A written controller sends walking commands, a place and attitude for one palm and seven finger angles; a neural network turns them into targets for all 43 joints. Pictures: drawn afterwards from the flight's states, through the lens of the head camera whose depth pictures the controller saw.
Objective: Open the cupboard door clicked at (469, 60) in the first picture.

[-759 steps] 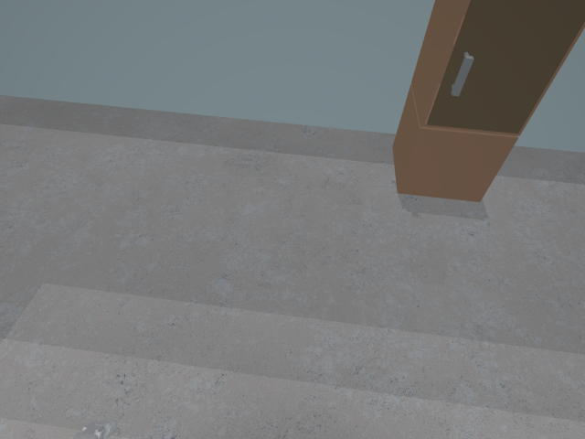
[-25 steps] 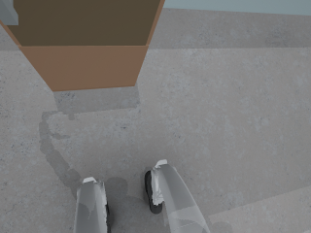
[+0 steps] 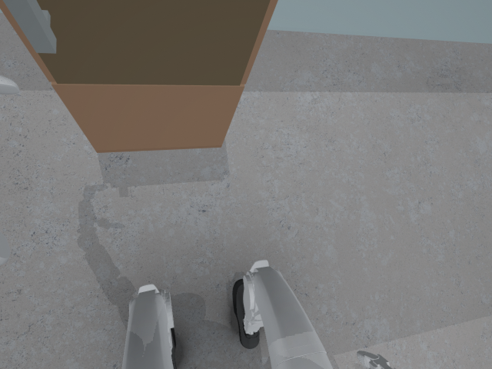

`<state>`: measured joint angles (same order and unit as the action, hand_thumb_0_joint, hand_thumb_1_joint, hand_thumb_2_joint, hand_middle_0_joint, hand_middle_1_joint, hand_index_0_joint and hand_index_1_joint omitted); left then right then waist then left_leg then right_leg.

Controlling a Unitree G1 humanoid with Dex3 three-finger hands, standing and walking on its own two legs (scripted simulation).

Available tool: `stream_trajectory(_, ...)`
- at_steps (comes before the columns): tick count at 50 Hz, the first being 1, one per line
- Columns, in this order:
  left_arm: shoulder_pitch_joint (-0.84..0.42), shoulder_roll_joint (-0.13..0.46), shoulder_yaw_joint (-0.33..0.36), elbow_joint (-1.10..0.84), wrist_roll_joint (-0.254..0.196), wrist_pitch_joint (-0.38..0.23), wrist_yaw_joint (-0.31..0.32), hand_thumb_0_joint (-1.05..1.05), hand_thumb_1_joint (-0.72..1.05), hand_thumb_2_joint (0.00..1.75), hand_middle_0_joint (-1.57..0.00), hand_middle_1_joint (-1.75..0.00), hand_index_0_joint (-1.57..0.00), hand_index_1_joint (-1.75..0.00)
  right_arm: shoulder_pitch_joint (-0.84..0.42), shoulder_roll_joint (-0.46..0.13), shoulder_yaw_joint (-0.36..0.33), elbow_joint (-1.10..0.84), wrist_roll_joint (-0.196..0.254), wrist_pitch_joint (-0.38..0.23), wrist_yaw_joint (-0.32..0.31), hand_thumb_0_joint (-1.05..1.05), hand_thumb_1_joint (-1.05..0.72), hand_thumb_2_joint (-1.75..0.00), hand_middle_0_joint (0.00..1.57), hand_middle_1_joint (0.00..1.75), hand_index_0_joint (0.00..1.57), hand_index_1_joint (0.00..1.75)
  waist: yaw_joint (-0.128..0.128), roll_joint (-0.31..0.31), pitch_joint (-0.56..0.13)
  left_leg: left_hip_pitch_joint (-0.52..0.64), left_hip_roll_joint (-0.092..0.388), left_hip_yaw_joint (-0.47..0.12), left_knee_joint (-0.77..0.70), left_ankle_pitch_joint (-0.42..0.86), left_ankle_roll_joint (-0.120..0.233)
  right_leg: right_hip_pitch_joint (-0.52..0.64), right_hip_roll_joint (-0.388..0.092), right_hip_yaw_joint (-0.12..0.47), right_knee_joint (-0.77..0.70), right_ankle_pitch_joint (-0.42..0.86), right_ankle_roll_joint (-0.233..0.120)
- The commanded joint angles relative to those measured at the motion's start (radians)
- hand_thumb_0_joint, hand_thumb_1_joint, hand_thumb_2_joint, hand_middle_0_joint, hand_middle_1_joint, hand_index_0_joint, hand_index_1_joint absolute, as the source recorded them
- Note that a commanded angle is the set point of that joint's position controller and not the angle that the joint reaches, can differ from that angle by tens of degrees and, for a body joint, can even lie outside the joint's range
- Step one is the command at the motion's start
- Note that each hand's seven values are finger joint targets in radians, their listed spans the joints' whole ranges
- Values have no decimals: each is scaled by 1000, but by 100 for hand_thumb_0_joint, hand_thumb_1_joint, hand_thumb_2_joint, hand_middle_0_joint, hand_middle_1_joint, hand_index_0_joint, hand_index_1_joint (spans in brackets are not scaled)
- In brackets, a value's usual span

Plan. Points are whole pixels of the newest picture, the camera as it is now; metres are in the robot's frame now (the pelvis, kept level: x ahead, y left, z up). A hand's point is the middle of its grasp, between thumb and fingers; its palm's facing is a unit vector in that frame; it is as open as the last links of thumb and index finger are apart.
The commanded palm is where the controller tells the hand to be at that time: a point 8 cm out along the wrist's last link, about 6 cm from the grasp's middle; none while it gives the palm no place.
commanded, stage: slide the fingers in behind the handle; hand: left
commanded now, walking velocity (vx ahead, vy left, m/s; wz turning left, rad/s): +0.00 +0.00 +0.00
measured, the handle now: out of the picture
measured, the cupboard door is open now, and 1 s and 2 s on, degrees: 0 0 0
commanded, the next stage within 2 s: close the thumb around the handle in 1.66 s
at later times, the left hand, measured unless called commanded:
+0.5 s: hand out of the picture +0.57 +0.26 +0.04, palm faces +0.03 -1.00 -0.03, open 14.0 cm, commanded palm +0.56 +0.27 +0.05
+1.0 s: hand (23, 34) +0.56 +0.23 +0.05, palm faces +0.01 -1.00 -0.01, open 14.0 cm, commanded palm +0.55 +0.24 +0.05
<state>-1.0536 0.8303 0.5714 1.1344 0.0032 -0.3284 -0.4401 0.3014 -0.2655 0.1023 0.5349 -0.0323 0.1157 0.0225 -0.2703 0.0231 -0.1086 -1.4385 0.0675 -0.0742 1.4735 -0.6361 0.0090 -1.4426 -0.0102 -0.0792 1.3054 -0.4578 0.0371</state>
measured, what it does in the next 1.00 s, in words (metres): stands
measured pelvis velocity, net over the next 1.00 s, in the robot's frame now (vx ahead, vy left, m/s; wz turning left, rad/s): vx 0.01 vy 0.00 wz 0.01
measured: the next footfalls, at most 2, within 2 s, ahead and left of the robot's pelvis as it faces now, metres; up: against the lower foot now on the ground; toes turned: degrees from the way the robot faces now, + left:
none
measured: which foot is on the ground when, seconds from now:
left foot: down 0.00-1.00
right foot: down 0.00-1.00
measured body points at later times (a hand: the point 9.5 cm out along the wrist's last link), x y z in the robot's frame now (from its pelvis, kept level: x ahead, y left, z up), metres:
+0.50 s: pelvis -0.01 +0.00 -0.01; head +0.22 +0.06 +0.38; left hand +0.56 +0.32 +0.04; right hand +0.00 -0.26 -0.10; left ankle +0.01 +0.11 -0.58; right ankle +0.07 -0.15 -0.58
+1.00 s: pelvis +0.01 +0.00 +0.01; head +0.21 +0.05 +0.40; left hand +0.55 +0.28 +0.05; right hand +0.02 -0.26 -0.09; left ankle +0.01 +0.11 -0.58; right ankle +0.07 -0.15 -0.58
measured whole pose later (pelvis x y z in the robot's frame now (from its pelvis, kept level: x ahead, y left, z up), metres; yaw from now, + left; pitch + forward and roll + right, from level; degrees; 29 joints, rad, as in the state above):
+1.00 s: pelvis +0.01 +0.00 +0.01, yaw +1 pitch +34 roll -6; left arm -1.02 0.66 0.48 1.10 -0.02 -0.34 -0.32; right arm 0.33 -0.24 0.08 0.57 -0.04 0.11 0.04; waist -0.26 0.03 -0.13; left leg -1.40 0.06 -0.06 1.44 -0.63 0.01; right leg -1.41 -0.02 -0.07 1.28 -0.46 0.04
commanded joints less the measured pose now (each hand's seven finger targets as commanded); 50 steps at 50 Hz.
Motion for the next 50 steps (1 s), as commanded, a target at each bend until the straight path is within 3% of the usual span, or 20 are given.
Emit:
stream_trajectory(1, -385, 308, 16, -174, -34, -40, -21, 0, -50, 30, -30, -120, -30, -120, 227, -226, -71, -17, -1, 2, -21, 0, -90, -90, 20, 30, 20, 30, 11, 291, -602, 493, -19, -31, -175, 551, 20, 310, 48, -1, -91, 237, -57)
stream_trajectory(3, -403, 319, 17, -183, -39, -36, -29, 0, -50, 30, -30, -120, -30, -120, 230, -231, -72, -12, -1, 1, -25, 0, -90, -90, 20, 30, 20, 30, 5, 289, -620, 476, -19, -25, -169, 537, 23, 317, 48, 2, -91, 242, -53)
stream_trajectory(9, -431, 263, -22, -149, -45, -42, -27, 0, -50, 30, -30, -120, -30, -120, 241, -227, -72, 7, -2, -12, -24, 0, -90, -90, 20, 30, 20, 30, -13, 277, -607, 448, -22, -24, -158, 484, 25, 282, 50, 4, -91, 207, -54)
stream_trajectory(10, -429, 283, -9, -133, -43, -37, -23, 0, -50, 30, -30, -120, -30, -120, 241, -229, -69, 6, -3, -13, -26, 0, -90, -90, 20, 30, 20, 30, -11, 263, -593, 416, -23, -20, -158, 459, 27, 291, 50, 5, -90, 195, -53)
stream_trajectory(12, -431, 285, -13, -125, -34, -34, -17, 0, -50, 30, -30, -120, -30, -120, 243, -228, -66, 4, -3, -13, -25, 0, -90, -90, 20, 30, 20, 30, -2, 299, -598, 430, -26, -24, -164, 465, 23, 278, 49, 3, -83, 190, -58)
stream_trajectory(14, -453, 292, -20, -111, -22, -24, -6, 0, -50, 30, -30, -120, -30, -120, 239, -227, -62, 2, -2, -14, -28, 0, -90, -90, 20, 30, 20, 30, -12, 284, -570, 390, -26, -17, -160, 425, 29, 273, 48, 5, -85, 171, -55)
stream_trajectory(15, -462, 308, -15, -120, -14, -22, 2, 0, -50, 30, -30, -120, -30, -120, 242, -228, -60, -1, -3, -14, -29, 0, -90, -90, 20, 30, 20, 30, -11, 280, -580, 382, -26, -17, -160, 420, 31, 282, 48, 5, -81, 169, -54)
stream_trajectory(18, -506, 343, 8, -198, -7, -42, 20, 0, -50, 30, -30, -120, -30, -120, 248, -228, -65, 0, -9, -16, -27, 0, -90, -90, 20, 30, 20, 30, -1, 352, -665, 452, -24, -25, -151, 489, 22, 280, 46, 7, -68, 203, -58)
stream_trajectory(20, -483, 312, 1, -235, -11, -52, 25, 0, -50, 30, -30, -120, -30, -120, 251, -226, -72, 1, -11, -15, -21, 0, -90, -90, 20, 30, 20, 30, 8, 381, -724, 528, -22, -33, -152, 566, 9, 275, 46, 2, -63, 233, -61)
stream_trajectory(23, -477, 278, -6, -237, -21, -50, 32, 0, -50, 30, -30, -120, -30, -120, 252, -228, -77, 9, -12, -11, -14, 0, -90, -90, 20, 30, 20, 30, -3, 368, -692, 554, -15, -44, -156, 583, 4, 242, 46, -6, -68, 230, -59)
stream_trajectory(26, -451, 274, -2, -201, -19, -27, 35, 0, -50, 30, -30, -120, -30, -120, 253, -225, -73, 5, -9, -7, -14, 0, -90, -90, 20, 30, 20, 30, -1, 331, -653, 505, -17, -38, -163, 546, 15, 270, 47, -3, -74, 226, -60)
stream_trajectory(29, -446, 218, -39, -219, -15, -16, 48, 0, -50, 30, -30, -120, -30, -120, 259, -220, -78, 5, -11, -6, -11, 0, -90, -90, 20, 30, 20, 30, -2, 337, -655, 525, -15, -40, -173, 559, 12, 266, 47, -6, -83, 229, -58)
stream_trajectory(33, -424, 210, -25, -248, -28, -32, 61, 0, -50, 30, -30, -120, -30, -120, 260, -216, -83, 7, -13, -8, -6, 0, -90, -90, 20, 30, 20, 30, 9, 334, -669, 547, -17, -40, -179, 596, 6, 288, 48, -5, -88, 254, -61)
stream_trajectory(36, -415, 143, -60, -238, -37, -42, 66, 0, -50, 30, -30, -120, -30, -120, 259, -208, -86, 14, -15, -12, -3, 0, -90, -90, 20, 30, 20, 30, -6, 312, -638, 549, -16, -39, -182, 597, 9, 277, 48, -5, -96, 261, -61)
stream_trajectory(39, -381, 143, -49, -224, -35, -45, 78, 0, -50, 30, -30, -120, -30, -120, 259, -207, -88, 13, -15, -10, 0, 0, -90, -90, 20, 30, 20, 30, 10, 298, -621, 539, -18, -35, -193, 589, 6, 295, 48, -6, -102, 253, -62)
stream_trajectory(42, -389, 74, -92, -237, -32, -56, 91, 0, -50, 30, -30, -120, -30, -120, 260, -203, -96, 17, -17, -10, 3, 0, -90, -90, 20, 30, 20, 30, 0, 308, -623, 588, -14, -43, -199, 620, -2, 258, 47, -8, -103, 251, -62)
stream_trajectory(50, -392, 68, -73, -272, -35, -105, 137, 0, -50, 30, -30, -120, -30, -120, 252, -192, -101, 17, -21, -11, 6, 0, -90, -90, 20, 30, 20, 30, 18, 300, -649, 578, -23, -29, -203, 629, -4, 322, 44, 1, -104, 285, -64)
